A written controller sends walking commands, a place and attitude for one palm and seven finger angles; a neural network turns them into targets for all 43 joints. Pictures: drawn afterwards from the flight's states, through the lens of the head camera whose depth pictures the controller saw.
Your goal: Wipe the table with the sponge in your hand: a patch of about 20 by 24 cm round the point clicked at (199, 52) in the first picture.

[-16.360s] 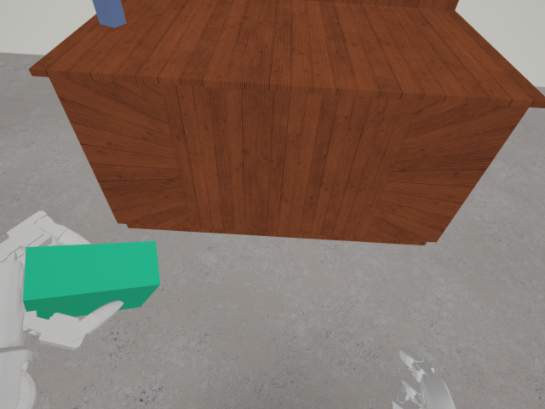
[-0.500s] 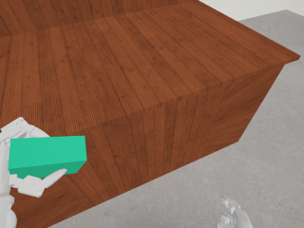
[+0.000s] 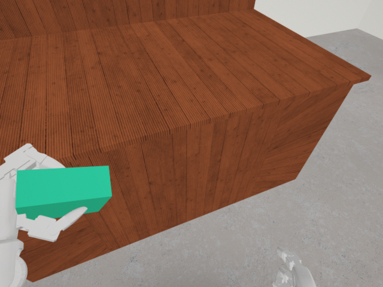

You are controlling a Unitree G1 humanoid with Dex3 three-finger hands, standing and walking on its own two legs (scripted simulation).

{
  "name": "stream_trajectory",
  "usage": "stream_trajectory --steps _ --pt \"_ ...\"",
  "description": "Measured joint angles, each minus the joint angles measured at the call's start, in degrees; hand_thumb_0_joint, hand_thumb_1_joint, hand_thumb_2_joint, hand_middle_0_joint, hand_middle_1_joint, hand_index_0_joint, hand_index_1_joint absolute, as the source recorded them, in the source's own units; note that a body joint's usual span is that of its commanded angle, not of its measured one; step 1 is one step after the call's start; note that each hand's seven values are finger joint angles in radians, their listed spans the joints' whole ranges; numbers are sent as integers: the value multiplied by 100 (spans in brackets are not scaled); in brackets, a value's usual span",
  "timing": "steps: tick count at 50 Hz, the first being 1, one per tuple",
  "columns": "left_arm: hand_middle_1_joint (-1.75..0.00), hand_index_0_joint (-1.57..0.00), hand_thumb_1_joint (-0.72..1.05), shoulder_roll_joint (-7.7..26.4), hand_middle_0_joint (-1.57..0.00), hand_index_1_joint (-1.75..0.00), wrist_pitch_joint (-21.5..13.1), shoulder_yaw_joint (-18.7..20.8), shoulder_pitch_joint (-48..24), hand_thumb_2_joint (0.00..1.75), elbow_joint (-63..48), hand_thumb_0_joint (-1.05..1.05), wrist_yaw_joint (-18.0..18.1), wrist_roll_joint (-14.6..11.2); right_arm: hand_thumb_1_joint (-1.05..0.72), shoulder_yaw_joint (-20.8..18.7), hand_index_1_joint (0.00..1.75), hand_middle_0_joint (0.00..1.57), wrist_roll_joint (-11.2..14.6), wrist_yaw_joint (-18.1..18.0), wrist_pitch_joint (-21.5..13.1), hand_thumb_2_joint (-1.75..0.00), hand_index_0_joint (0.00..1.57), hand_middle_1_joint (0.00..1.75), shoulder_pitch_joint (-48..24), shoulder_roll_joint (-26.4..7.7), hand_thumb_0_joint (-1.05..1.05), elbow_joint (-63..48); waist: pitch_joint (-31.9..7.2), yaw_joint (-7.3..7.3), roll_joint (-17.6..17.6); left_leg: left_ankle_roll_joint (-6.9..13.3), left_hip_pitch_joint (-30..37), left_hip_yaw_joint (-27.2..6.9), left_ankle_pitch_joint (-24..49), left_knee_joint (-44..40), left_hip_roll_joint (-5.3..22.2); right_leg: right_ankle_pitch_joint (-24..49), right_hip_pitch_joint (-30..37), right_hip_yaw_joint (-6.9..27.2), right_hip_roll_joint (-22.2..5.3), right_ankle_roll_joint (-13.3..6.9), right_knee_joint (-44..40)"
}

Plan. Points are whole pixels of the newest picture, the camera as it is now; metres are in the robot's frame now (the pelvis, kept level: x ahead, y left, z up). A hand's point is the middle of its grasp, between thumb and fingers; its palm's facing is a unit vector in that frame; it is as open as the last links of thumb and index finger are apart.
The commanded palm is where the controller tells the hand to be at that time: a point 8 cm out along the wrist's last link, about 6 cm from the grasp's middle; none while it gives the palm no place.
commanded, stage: come to a stop and stand still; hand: left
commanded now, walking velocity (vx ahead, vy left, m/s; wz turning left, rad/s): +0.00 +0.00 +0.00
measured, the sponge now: (78, 193) +0.22 +0.21 +0.15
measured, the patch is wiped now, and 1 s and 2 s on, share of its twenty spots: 0.00 0.00 0.00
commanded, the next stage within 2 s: look again from close up in 0.44 s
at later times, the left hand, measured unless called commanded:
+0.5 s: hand (35, 195) +0.21 +0.27 +0.16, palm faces +0.44 -0.81 -0.38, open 9.4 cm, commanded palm +0.16 +0.30 +0.18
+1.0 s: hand (46, 160) +0.28 +0.29 +0.15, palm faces +0.37 -0.83 -0.42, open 9.4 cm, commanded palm +0.21 +0.32 +0.18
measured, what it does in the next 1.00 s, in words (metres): shifts its weight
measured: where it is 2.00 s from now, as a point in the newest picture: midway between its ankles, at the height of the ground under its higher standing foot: outside the picture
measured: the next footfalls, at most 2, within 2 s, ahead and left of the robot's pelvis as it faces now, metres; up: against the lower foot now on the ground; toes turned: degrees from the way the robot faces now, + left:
right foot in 1.82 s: +0.26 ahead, +0.05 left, +0.00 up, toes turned +2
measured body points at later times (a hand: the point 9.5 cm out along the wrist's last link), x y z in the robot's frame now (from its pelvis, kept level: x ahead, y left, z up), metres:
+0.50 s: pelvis +0.00 +0.02 +0.00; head +0.00 +0.02 +0.45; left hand +0.18 +0.31 +0.18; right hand +0.16 -0.20 -0.09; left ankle +0.04 +0.12 -0.73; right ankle +0.08 -0.09 -0.73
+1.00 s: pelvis +0.05 +0.04 +0.00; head +0.09 +0.06 +0.45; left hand +0.25 +0.33 +0.17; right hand +0.22 -0.20 -0.07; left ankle +0.04 +0.12 -0.73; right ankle +0.08 -0.08 -0.73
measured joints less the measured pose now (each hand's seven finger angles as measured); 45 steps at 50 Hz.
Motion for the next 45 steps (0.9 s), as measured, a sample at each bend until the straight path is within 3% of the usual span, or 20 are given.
stream_trajectory --steps 11,16,27,29,31,33,36,40,42,45 --pt "-134 -83 -44 152 -82 -133 46 64 66 100 -65 -1 -15 47 -91 6 30 21 -8 -3 -7 -90 21 30 197 -7 1 -61 143 -157 -84 116 63 7 537 -294 -63 -202 36 91 -6 220 -121" --pt "-134 -83 -44 224 -82 -133 -74 174 153 100 -149 -1 6 62 -91 -29 30 20 9 -1 -95 -90 21 30 236 -25 1 -27 197 -132 -169 157 101 46 498 -239 -183 153 34 218 -81 225 -44" --pt "-134 -83 -44 -72 -82 -133 -128 13 -58 100 155 -1 -1 127 -91 -34 30 20 -11 11 -207 -90 20 30 131 -33 1 98 62 1 -40 126 80 0 351 -143 -148 13 44 241 -11 144 9" --pt "-134 -83 -44 478 -82 -133 -305 71 -790 100 443 -1 -159 253 -91 86 30 20 119 -104 -285 -90 20 29 249 -65 1 -86 121 80 -62 125 -67 -132 329 -20 -160 -233 -79 155 -16 199 215" --pt "-134 -83 -44 953 -82 -133 -506 414 -1598 100 863 -1 -212 212 -91 196 30 20 51 -14 -411 -90 20 29 184 -2 1 -17 108 126 -215 85 -195 -176 304 75 -177 -175 -204 150 -12 128 302" --pt "-134 -83 -44 1067 -82 -133 -606 767 -1979 100 1120 -1 -162 38 -91 241 30 20 -35 120 -459 -90 20 30 106 11 1 -28 41 81 -248 55 -270 -144 226 163 -117 -121 -276 190 58 16 318" --pt "-134 -83 -44 636 -82 -133 -543 847 -1602 100 863 -1 -96 -182 -91 169 30 21 -49 282 -504 -89 21 30 131 -87 1 -182 -89 -71 -121 89 -186 -33 144 108 -71 -162 -204 310 118 47 198" --pt "-134 -83 -44 -48 -82 -133 -422 143 -380 100 155 -1 -236 -121 -91 33 30 21 -48 292 -463 -89 21 30 141 -243 1 -250 -142 -217 -6 182 66 151 94 -137 -113 -173 -39 502 96 179 19" --pt "-134 -83 -44 -125 -82 -133 -354 -123 37 100 64 -1 -341 -53 -91 -4 30 21 -63 219 -389 -90 21 30 105 -241 1 -232 -106 -262 -57 207 167 194 98 -259 -152 -195 18 550 66 219 -26" --pt "-134 -83 -44 75 -82 -133 -211 -90 210 100 116 -1 -376 -17 -91 -12 30 20 -85 95 -279 -90 20 30 48 -188 1 -246 28 -263 -206 221 261 194 115 -378 -208 -247 65 554 16 241 -25"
